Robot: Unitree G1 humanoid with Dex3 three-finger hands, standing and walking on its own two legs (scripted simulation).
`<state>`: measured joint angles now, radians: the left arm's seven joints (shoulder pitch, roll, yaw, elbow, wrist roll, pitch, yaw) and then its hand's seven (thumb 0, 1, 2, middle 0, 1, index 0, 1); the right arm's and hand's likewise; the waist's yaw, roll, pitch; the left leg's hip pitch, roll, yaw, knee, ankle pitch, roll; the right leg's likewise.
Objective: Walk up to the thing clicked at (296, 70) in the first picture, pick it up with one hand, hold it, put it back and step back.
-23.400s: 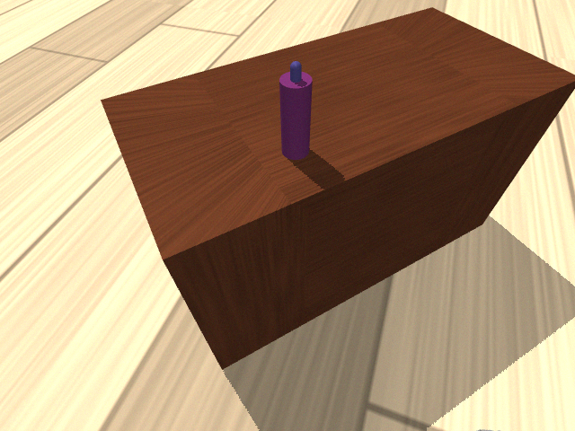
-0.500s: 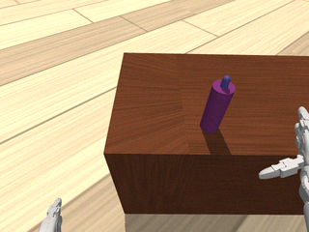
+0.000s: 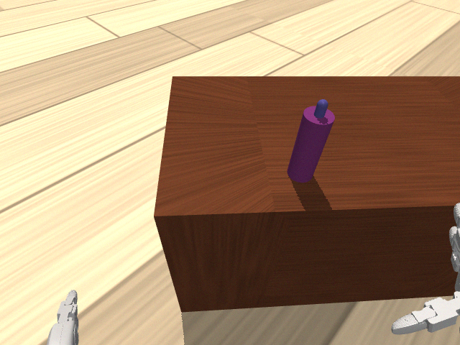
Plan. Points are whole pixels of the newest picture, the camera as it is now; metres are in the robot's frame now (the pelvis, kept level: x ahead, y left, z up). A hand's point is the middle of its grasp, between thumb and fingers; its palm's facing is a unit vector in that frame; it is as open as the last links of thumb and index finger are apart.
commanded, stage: sink last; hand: right
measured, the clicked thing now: (310, 141) +0.51 -0.21 +0.05
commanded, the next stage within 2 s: home in 0.06 s
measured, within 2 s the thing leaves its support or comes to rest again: neither
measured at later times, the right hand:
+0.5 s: hand (375, 305) +0.17 -0.23 -0.01, palm faces +0.22 +0.93 -0.28, open 17.4 cm
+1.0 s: hand (326, 298) +0.21 -0.19 -0.09, palm faces +0.08 +0.97 -0.24, open 17.4 cm
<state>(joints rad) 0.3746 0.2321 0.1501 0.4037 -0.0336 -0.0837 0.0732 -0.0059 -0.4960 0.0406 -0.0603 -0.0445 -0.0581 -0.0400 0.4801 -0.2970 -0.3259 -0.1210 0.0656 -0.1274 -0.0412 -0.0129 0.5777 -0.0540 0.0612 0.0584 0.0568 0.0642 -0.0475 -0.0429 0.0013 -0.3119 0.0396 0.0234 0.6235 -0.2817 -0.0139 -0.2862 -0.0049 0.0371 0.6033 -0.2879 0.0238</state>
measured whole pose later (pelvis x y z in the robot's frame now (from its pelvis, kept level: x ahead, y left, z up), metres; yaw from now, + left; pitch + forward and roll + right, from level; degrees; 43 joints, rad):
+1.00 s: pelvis +0.03 -0.01 +0.01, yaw +1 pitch +1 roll +1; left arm 0.22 0.20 -0.01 0.68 0.00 -0.10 0.05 0.01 0.90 0.89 -0.20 -0.29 -0.20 -0.29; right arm 0.25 -0.18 -0.01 0.53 0.00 -0.10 -0.09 -0.01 0.53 -0.06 0.06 0.05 0.05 0.06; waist 0.00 -0.01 0.03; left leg -0.28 0.03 0.01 0.54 -0.27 -0.03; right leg -0.26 -0.02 0.02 0.57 -0.31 0.01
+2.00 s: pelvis +0.00 -0.02 +0.02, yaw +3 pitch -4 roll +0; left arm 0.18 0.36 0.00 1.13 0.02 0.01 -0.02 0.01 0.90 0.90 -0.21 -0.30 -0.20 -0.30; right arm 0.18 -0.36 0.04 1.10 -0.02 -0.01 0.00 0.00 0.53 -0.06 0.07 0.05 0.06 0.06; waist 0.01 0.00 0.04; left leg -0.17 0.05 -0.03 0.39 -0.15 -0.04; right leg -0.13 0.00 -0.02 0.38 -0.19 0.00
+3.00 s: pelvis +0.03 -0.01 +0.02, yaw +3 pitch -3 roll +0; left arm 0.13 0.35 0.00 1.14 0.01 0.01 -0.01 0.01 0.91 0.90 -0.21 -0.30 -0.20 -0.29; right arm 0.12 -0.35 0.02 1.12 -0.01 -0.01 -0.01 0.00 0.51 -0.07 0.07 0.05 0.06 0.06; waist 0.01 0.00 0.05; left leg -0.13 0.02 -0.02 0.34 -0.16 -0.02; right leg -0.08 -0.03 -0.01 0.32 -0.19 0.02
